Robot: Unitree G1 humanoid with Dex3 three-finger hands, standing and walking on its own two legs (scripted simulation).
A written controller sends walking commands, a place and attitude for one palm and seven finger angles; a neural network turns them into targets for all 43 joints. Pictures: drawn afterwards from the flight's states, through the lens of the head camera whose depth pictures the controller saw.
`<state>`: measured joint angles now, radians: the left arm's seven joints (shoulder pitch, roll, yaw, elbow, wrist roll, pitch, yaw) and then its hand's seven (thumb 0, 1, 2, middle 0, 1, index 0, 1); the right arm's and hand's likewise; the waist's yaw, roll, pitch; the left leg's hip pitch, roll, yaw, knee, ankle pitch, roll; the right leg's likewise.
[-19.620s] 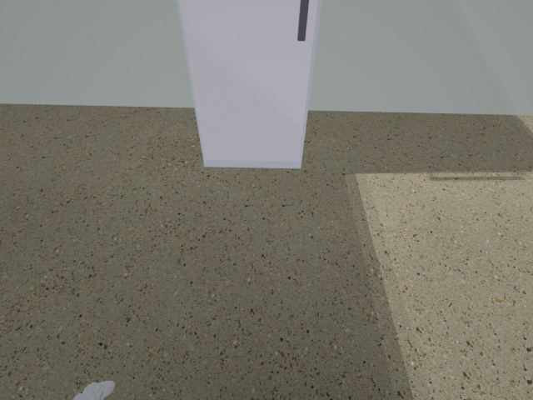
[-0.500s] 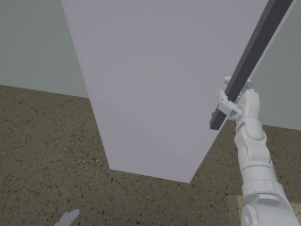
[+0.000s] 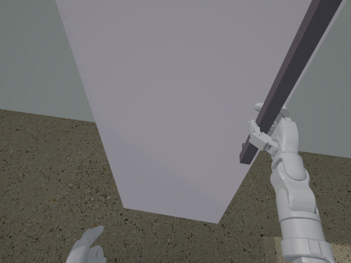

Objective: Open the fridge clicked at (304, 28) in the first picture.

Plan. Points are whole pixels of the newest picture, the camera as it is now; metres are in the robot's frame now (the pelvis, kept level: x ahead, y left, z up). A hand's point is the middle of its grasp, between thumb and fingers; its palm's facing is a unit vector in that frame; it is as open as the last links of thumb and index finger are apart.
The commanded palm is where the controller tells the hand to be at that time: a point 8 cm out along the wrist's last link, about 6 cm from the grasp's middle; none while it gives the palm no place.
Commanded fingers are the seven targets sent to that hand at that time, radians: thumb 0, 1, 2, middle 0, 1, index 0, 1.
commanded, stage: pull the door a little, standing still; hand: right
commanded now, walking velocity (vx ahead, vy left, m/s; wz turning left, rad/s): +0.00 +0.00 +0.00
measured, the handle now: (278, 84) +0.44 -0.17 +0.23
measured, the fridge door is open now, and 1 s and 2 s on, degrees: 0 27 58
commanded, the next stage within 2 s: walk backward, drawing the door open in 0.14 s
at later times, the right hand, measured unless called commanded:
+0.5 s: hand (252, 171) +0.28 -0.12 +0.13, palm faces +0.02 +0.99 -0.17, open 7.0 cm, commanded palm +0.25 -0.17 +0.12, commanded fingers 0.00 -0.90 -0.90 0.45 1.40 0.45 1.40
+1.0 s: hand (225, 220) +0.19 -0.06 +0.12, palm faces +0.16 +0.97 -0.18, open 7.6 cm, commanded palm +0.14 -0.10 +0.12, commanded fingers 0.00 -0.90 -0.90 0.45 1.40 0.45 1.40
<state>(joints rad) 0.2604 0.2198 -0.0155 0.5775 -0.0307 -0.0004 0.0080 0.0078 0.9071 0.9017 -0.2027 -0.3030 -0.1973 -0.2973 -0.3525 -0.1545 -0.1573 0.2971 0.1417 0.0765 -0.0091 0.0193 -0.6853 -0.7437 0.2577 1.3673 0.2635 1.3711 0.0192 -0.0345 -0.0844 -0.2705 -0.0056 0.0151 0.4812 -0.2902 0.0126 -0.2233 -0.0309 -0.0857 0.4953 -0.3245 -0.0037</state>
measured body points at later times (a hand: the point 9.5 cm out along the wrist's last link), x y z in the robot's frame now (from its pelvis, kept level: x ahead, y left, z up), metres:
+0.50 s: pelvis +0.03 -0.01 +0.01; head +0.04 +0.02 +0.46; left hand +0.21 +0.22 -0.07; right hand +0.28 -0.17 +0.14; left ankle -0.01 +0.10 -0.71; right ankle -0.06 -0.12 -0.72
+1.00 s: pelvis -0.04 +0.08 -0.02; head -0.02 +0.08 +0.43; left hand +0.16 +0.26 -0.11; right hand +0.17 -0.11 +0.13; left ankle +0.02 +0.13 -0.69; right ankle -0.04 -0.05 -0.74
